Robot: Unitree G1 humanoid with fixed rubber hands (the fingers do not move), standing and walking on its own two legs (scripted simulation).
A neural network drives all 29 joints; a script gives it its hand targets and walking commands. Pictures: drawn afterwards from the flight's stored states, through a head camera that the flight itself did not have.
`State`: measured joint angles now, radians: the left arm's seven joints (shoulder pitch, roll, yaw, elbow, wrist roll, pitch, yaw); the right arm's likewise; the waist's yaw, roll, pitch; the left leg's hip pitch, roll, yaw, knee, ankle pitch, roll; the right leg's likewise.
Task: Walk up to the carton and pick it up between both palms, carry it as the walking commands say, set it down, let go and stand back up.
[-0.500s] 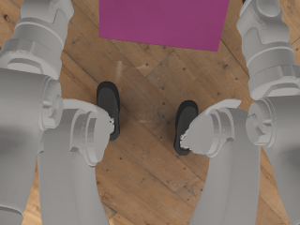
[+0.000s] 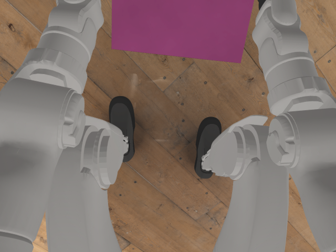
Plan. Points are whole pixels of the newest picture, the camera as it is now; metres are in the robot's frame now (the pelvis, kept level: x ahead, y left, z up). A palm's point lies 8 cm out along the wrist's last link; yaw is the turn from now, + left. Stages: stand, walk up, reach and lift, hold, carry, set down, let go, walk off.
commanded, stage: reach and lift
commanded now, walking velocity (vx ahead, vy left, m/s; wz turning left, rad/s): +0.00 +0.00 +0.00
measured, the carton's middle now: (178, 3) +0.52 +0.00 -0.27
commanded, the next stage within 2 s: none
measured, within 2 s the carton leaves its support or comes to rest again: leaves its support in 1.00 s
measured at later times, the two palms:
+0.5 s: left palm out of the picture +0.54 +0.15 -0.21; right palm out of the picture +0.53 -0.15 -0.20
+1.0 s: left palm out of the picture +0.55 +0.15 -0.20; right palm out of the picture +0.54 -0.15 -0.19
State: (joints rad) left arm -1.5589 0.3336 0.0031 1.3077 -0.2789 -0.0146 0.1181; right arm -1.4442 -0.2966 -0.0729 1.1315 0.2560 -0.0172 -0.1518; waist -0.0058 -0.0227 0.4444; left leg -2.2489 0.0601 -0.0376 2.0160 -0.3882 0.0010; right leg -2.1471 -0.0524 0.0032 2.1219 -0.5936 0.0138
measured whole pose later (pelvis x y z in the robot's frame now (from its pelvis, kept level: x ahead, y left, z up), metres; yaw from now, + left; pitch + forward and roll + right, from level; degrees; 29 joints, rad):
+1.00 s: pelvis +0.00 +0.00 -0.01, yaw -1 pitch +37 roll -1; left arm -1.54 0.33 0.01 1.18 -0.20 0.14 0.15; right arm -1.44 -0.27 -0.13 1.05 0.19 0.12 -0.15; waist -0.01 -0.02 0.40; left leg -2.29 0.06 -0.04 2.03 -0.38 0.00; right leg -2.20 -0.02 0.02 2.13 -0.57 0.03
